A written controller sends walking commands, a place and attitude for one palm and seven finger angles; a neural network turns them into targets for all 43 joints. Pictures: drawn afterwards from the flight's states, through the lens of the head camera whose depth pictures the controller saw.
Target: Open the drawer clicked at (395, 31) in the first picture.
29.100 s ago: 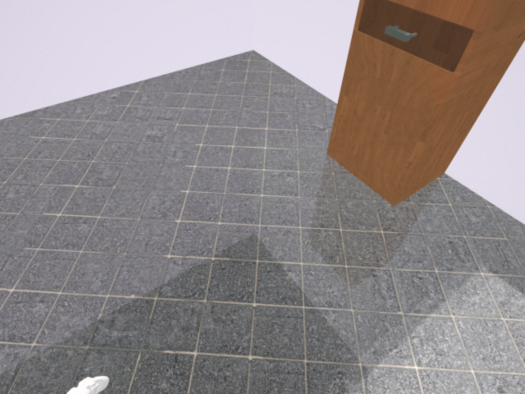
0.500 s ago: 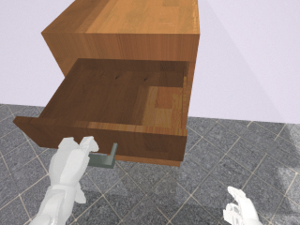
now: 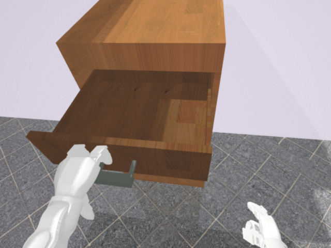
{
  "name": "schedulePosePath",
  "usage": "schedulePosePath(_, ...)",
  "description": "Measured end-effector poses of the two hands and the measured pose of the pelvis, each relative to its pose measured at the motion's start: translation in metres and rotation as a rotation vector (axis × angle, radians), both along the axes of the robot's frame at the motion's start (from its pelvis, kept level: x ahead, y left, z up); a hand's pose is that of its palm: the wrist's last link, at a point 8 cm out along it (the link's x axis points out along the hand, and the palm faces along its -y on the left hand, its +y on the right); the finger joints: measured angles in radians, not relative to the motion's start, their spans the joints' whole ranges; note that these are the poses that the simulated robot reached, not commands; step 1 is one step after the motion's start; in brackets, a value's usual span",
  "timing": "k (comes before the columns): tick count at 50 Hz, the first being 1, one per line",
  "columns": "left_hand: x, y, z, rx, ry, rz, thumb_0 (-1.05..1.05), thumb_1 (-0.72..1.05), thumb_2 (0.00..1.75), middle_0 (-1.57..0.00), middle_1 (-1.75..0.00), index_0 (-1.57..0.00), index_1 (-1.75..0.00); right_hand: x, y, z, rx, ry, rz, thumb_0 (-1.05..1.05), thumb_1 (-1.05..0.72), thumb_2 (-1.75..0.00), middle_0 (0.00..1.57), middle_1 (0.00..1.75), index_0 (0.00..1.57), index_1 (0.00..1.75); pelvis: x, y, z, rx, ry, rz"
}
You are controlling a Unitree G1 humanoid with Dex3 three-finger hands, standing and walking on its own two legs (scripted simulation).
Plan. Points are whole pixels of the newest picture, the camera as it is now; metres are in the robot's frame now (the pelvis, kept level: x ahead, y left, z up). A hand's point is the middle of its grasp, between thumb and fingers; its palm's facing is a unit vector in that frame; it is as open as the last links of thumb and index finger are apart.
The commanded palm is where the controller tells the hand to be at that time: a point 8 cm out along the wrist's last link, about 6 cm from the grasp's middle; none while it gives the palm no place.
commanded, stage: lift the hand off the handle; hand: left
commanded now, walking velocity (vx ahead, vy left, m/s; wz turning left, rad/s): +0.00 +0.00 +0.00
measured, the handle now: (115, 170) +0.28 +0.18 +0.03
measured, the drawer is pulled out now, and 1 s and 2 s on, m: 0.29 0.29 0.29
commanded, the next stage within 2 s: draw the hand back to the body in 0.90 s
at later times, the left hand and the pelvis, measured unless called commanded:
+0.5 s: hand (76, 149) +0.26 +0.22 +0.14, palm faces +0.20 -0.07 -0.98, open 13.6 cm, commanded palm +0.22 +0.23 +0.19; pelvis +0.01 +0.00 +0.01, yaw +1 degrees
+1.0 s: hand (63, 143) +0.26 +0.24 +0.17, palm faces +0.13 -0.10 -0.99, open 13.9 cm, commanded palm +0.22 +0.23 +0.23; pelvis +0.00 +0.00 +0.01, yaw +1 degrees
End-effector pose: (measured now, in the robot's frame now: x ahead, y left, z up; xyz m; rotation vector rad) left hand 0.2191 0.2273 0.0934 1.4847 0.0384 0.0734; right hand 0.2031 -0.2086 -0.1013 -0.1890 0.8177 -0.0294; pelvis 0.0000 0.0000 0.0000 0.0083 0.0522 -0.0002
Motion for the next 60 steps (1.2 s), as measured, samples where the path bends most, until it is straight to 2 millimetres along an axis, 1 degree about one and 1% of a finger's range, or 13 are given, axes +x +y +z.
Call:
schedulePosePath(10,0.0,-0.001,0.024,0.006,-0.004,-0.007,0.0,-0.49,0.3,-0.36,-1.22,-0.49,-1.24,0.01,0.005,0.007,0.01,-0.007,0.024,0.01,-0.91,-0.9,0.2,0.3,0.2,0.3,0.003,0.001,0.006,0.001,-0.026,0.003)
schedulePosePath(18,0.001,0.001,0.059,0.007,-0.072,-0.015,0.0,-0.49,0.3,-0.4,-1.24,-0.45,-1.24,0.024,0.012,0.016,0.033,-0.038,0.054,0.01,-0.91,-0.9,0.2,0.3,0.2,0.3,0.006,0.001,0.01,-0.001,-0.049,0.007)
schedulePosePath(24,0.011,-0.002,0.095,0.01,-0.169,-0.011,0.0,-0.49,0.3,-0.36,-1.22,-0.38,-1.22,0.032,0.017,0.022,0.052,-0.047,0.081,0.01,-0.91,-0.9,0.2,0.3,0.2,0.3,0.007,0.001,0.012,0.0,-0.062,0.011)
schedulePosePath(27,0.016,0.003,0.105,0.019,-0.159,0.015,0.0,-0.49,0.3,-0.35,-1.21,-0.35,-1.22,0.034,0.018,0.025,0.068,-0.045,0.082,0.01,-0.91,-0.9,0.2,0.3,0.2,0.3,0.008,0.0,0.013,0.0,-0.068,0.006)
schedulePosePath(31,0.021,0.01,0.107,0.008,-0.095,0.048,0.0,-0.49,0.3,-0.33,-1.21,-0.33,-1.21,0.035,0.016,0.028,0.076,-0.047,0.084,0.01,-0.91,-0.9,0.2,0.3,0.2,0.3,0.008,0.0,0.014,0.001,-0.076,0.006)
schedulePosePath(35,0.015,0.002,0.112,-0.015,-0.071,0.0,0.0,-0.49,0.3,-0.32,-1.21,-0.32,-1.21,0.035,0.012,0.031,0.066,-0.058,0.088,0.01,-0.91,-0.9,0.2,0.3,0.2,0.3,0.009,0.001,0.015,-0.002,-0.076,0.006)
schedulePosePath(40,0.004,-0.005,0.127,0.01,-0.125,-0.071,0.0,-0.49,0.3,-0.32,-1.2,-0.32,-1.2,0.033,0.009,0.03,0.048,-0.052,0.104,0.01,-0.91,-0.9,0.2,0.3,0.2,0.3,0.01,0.001,0.014,-0.004,-0.078,0.009)
schedulePosePath(44,0.002,0.006,0.14,0.03,-0.175,-0.035,0.0,-0.49,0.3,-0.32,-1.2,-0.32,-1.2,0.031,0.01,0.026,0.057,-0.033,0.114,0.01,-0.91,-0.9,0.2,0.3,0.2,0.3,0.008,0.001,0.014,-0.005,-0.079,0.015)
schedulePosePath(48,0.01,0.018,0.133,-0.008,-0.135,0.039,0.0,-0.49,0.3,-0.32,-1.2,-0.32,-1.2,0.029,0.015,0.022,0.079,-0.021,0.12,0.01,-0.91,-0.9,0.2,0.3,0.2,0.3,0.004,0.001,0.014,-0.003,-0.074,0.023)
schedulePosePath(50,0.014,0.014,0.125,-0.022,-0.098,0.036,0.0,-0.49,0.3,-0.32,-1.2,-0.32,-1.2,0.028,0.018,0.021,0.086,-0.023,0.122,0.01,-0.91,-0.9,0.2,0.3,0.2,0.3,0.003,0.002,0.014,-0.003,-0.07,0.025)
schedulePosePath(55,0.017,-0.011,0.115,-0.011,-0.053,-0.086,0.0,-0.49,0.3,-0.32,-1.2,-0.32,-1.2,0.027,0.023,0.022,0.094,-0.04,0.124,0.01,-0.91,-0.9,0.2,0.3,0.2,0.3,0.004,0.003,0.014,-0.002,-0.062,0.019)
schedulePosePath(57,0.016,-0.016,0.119,0.009,-0.071,-0.128,0.0,-0.49,0.3,-0.32,-1.2,-0.32,-1.2,0.026,0.023,0.023,0.097,-0.044,0.122,0.01,-0.91,-0.9,0.2,0.3,0.2,0.3,0.006,0.002,0.014,-0.003,-0.061,0.013)
schedulePosePath(60,0.011,-0.009,0.13,0.035,-0.124,-0.123,0.0,-0.49,0.3,-0.32,-1.2,-0.32,-1.2,0.025,0.022,0.023,0.105,-0.041,0.114,0.01,-0.91,-0.9,0.2,0.3,0.2,0.3,0.009,0.001,0.014,-0.003,-0.059,0.005)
